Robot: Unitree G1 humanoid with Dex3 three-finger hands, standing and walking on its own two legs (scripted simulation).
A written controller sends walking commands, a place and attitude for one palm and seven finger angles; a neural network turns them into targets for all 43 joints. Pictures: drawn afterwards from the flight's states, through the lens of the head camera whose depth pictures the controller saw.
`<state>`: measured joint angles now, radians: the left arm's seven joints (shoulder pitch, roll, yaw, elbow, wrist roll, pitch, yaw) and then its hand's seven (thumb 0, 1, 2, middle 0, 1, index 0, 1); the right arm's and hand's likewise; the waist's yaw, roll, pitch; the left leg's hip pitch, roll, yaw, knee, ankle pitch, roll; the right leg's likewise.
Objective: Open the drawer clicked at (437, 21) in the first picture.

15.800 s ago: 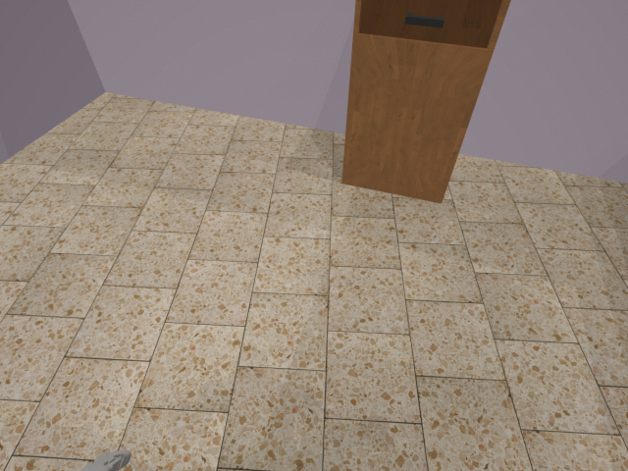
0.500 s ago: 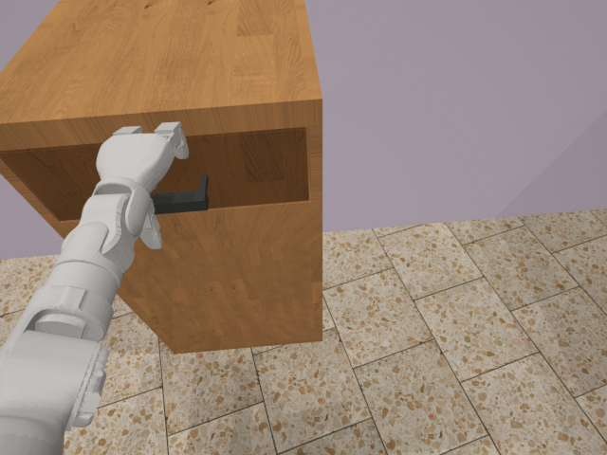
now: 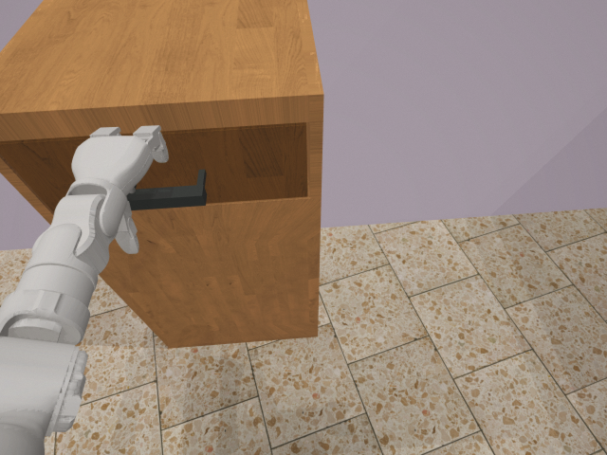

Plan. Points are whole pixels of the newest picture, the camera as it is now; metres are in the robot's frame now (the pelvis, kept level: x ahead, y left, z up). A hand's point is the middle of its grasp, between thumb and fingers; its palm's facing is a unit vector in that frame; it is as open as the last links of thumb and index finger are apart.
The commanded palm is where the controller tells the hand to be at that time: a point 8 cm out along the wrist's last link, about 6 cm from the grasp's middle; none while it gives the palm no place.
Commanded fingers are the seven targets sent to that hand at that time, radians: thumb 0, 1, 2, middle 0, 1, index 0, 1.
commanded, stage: move the hooked fingers above the handle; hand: left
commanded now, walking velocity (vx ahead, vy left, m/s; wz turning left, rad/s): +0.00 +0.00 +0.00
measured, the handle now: (165, 187) +0.49 +0.24 +0.05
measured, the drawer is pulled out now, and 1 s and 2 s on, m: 0.00 0.00 0.00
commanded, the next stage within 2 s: lift the fingers back up to retry in 1.16 s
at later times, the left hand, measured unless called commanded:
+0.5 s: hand (137, 184) +0.45 +0.24 +0.10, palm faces -0.01 +0.00 -1.00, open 13.8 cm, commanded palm +0.43 +0.24 +0.16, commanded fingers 0.00 -0.50 0.30 -0.30 -1.20 -0.30 -1.20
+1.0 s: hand (135, 181) +0.44 +0.24 +0.11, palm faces +0.01 +0.00 -1.00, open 13.8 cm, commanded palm +0.42 +0.25 +0.17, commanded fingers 0.00 -0.50 0.30 -0.30 -1.20 -0.30 -1.20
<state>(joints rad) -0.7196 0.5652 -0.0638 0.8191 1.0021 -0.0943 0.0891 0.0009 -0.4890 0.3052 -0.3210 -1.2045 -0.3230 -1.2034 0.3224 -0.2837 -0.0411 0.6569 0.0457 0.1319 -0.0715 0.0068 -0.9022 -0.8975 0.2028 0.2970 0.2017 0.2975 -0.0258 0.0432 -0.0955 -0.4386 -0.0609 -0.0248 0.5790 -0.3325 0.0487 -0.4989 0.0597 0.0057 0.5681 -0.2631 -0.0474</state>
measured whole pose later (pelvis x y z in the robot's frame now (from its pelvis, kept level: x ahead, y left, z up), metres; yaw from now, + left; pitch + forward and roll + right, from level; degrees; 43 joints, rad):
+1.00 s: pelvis +0.01 +0.00 +0.00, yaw +0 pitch +10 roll +0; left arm -0.66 0.51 -0.07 0.73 0.99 0.00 0.10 0.00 -0.49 0.31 -0.34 -1.21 -0.33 -1.20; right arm 0.27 -0.26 -0.03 0.66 0.05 0.16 -0.04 0.01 -0.90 -0.90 0.20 0.30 0.20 0.30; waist -0.01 0.07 -0.10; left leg -0.38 -0.07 -0.01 0.54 -0.33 0.05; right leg -0.45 0.06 0.02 0.55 -0.27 -0.04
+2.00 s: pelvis +0.00 +0.01 +0.00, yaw -1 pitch +10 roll +0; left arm -0.74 0.46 -0.11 0.80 1.01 0.04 0.13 0.00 -0.49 0.31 -0.35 -1.23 -0.33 -1.22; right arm 0.26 -0.25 -0.01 0.66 0.05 0.15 -0.05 0.01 -0.90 -0.90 0.20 0.30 0.20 0.30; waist -0.02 0.06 -0.11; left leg -0.39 -0.07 0.00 0.55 -0.32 0.06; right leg -0.47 0.05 0.03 0.56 -0.26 -0.03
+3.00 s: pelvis +0.00 +0.00 +0.00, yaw +0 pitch +10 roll +0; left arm -0.69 0.51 -0.10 0.76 0.99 0.02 0.09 0.00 -0.49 0.31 -0.32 -1.20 -0.32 -1.20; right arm 0.28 -0.27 -0.03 0.65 0.05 0.14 -0.05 0.01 -0.90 -0.90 0.20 0.30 0.20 0.30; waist 0.00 0.06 -0.10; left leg -0.40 -0.07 -0.02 0.56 -0.33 0.05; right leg -0.47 0.05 0.01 0.56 -0.27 -0.04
